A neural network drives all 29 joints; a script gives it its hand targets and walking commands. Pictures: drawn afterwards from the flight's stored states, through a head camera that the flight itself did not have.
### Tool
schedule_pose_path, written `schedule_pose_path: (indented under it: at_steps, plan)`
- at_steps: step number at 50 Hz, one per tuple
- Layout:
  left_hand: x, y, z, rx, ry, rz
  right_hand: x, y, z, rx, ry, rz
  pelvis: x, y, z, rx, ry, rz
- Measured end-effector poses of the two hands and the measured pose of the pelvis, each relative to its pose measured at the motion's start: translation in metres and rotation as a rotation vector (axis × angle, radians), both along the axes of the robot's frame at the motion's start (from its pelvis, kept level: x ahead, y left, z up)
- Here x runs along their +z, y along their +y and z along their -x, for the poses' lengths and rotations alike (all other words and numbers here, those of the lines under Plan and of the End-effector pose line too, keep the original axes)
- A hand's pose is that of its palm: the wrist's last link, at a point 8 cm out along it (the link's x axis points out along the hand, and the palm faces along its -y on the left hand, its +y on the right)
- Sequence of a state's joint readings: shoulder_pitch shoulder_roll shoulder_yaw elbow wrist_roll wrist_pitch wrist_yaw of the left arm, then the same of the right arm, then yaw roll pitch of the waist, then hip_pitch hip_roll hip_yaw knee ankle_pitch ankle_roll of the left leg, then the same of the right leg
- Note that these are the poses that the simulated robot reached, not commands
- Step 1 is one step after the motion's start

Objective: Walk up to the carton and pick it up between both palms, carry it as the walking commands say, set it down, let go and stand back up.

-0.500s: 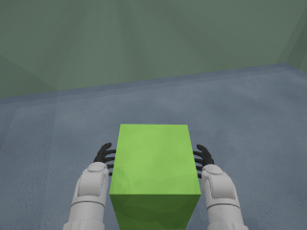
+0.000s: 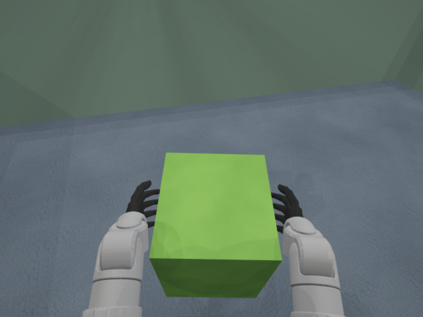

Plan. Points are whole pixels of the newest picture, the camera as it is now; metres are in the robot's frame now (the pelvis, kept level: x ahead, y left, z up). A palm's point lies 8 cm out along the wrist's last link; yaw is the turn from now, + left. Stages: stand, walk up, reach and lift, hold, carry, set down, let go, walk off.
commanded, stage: carry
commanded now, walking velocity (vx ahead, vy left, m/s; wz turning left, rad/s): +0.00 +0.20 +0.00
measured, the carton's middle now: (213, 229) +0.32 +0.01 +0.01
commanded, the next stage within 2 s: none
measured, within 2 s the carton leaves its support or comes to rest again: neither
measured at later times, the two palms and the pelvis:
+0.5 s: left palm (127, 197) +0.34 +0.18 +0.08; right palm (270, 200) +0.35 -0.11 +0.07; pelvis +0.11 +0.03 -0.01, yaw +1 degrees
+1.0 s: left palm (95, 207) +0.31 +0.24 +0.08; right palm (246, 213) +0.32 -0.06 +0.08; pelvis +0.08 +0.09 -0.01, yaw +1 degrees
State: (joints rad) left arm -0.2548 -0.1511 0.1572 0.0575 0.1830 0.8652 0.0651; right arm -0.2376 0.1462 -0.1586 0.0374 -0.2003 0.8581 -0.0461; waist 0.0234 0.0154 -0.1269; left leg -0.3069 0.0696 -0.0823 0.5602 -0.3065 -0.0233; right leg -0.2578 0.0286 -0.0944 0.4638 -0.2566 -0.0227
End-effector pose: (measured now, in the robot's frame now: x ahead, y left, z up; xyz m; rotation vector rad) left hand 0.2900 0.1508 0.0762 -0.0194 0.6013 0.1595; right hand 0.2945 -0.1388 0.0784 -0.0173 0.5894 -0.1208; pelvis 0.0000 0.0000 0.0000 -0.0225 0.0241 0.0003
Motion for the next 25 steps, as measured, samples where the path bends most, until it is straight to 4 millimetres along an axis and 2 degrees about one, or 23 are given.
schedule_pose_path:
  at_steps: [6, 10, 13, 19, 25]
  plan:
    - [0.019, -0.017, -0.014, 0.003, 0.011, -0.017, 0.013, -0.017, -0.014, -0.027, 0.011, -0.06, 0.011, -0.012, -0.027, 0.027, 0.044, -0.047]
    - [0.032, -0.015, -0.024, 0.015, -0.002, -0.009, 0.022, -0.015, -0.025, -0.031, 0.0, -0.09, 0.013, -0.01, -0.044, 0.016, 0.063, -0.068]
    - [0.035, -0.009, -0.031, 0.023, -0.004, 0.004, 0.024, -0.01, -0.032, -0.034, -0.001, -0.094, 0.01, -0.005, -0.059, 0.013, 0.068, -0.069]
    - [0.017, 0.013, -0.044, 0.038, 0.017, 0.035, 0.014, 0.012, -0.049, -0.024, 0.021, -0.071, -0.007, 0.012, -0.091, 0.019, 0.058, -0.058]
    - [0.0, 0.032, -0.051, 0.052, 0.077, 0.036, -0.005, 0.031, -0.058, -0.017, 0.082, -0.072, -0.015, 0.029, -0.105, 0.015, 0.066, -0.051]
